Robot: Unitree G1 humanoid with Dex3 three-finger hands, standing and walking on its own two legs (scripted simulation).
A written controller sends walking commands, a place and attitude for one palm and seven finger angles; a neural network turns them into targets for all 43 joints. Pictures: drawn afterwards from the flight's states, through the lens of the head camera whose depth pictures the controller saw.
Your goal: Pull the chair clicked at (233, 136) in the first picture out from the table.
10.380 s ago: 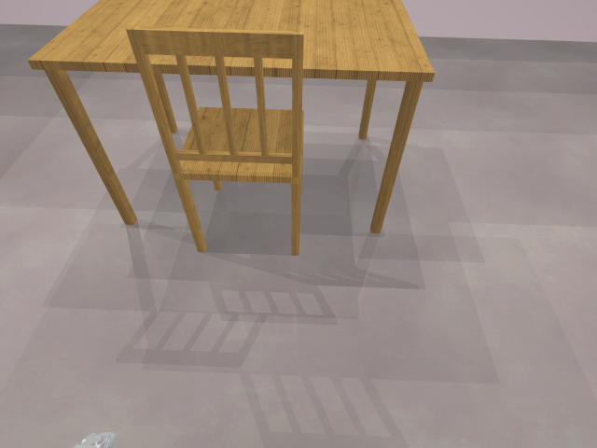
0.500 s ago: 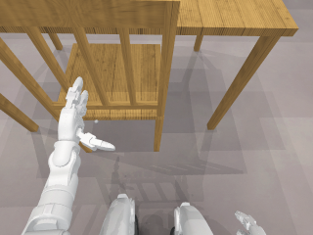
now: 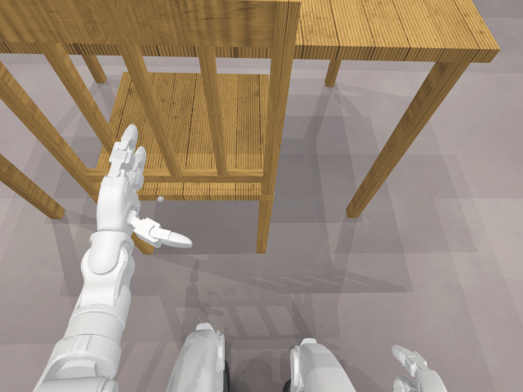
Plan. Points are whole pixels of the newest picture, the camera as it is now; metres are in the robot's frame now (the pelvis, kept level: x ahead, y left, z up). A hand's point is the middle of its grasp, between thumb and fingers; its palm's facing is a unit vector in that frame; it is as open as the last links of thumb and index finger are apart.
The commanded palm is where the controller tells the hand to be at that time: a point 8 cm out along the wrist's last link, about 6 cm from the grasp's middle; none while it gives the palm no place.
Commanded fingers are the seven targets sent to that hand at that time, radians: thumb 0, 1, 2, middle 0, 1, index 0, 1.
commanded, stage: push the fingers through the gap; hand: left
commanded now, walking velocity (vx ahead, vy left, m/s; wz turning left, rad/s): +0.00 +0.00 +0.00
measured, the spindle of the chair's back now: (157, 122) +0.54 +0.18 +0.03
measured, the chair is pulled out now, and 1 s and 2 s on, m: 0.00 0.00 0.00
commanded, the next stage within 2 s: hook a spindle and tug to test in 1.46 s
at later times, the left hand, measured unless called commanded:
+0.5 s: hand (163, 170) +0.45 +0.16 +0.02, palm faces +0.01 -1.00 -0.04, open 16.9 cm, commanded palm +0.43 +0.21 +0.02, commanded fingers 0.00 -0.50 0.30 -0.06 -0.08 -0.06 -0.08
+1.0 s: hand (171, 142) +0.50 +0.16 +0.02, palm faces +0.02 -1.00 -0.04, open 16.9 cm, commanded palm +0.48 +0.20 +0.02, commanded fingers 0.00 -0.50 0.30 -0.06 -0.08 -0.06 -0.08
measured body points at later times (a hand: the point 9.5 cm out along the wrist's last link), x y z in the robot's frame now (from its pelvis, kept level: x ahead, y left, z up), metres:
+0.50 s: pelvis +0.00 +0.00 -0.01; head +0.13 +0.02 +0.42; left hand +0.44 +0.21 +0.03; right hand +0.07 -0.26 -0.13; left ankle +0.06 +0.11 -0.62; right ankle +0.00 -0.11 -0.62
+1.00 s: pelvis +0.00 +0.01 -0.01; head +0.15 +0.03 +0.41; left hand +0.49 +0.21 +0.03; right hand +0.03 -0.25 -0.13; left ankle +0.06 +0.11 -0.62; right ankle +0.00 -0.11 -0.62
